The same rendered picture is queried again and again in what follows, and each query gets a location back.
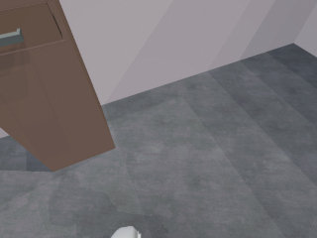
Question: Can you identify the cabinet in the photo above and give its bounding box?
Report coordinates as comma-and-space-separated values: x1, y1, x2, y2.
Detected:
0, 0, 116, 172

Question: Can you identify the left robot thigh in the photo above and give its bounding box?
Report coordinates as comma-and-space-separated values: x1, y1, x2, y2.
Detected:
111, 227, 142, 238

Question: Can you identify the drawer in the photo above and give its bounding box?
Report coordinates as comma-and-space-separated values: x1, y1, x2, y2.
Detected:
0, 0, 63, 55

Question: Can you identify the handle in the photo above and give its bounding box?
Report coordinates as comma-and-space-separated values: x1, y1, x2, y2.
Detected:
0, 28, 25, 47

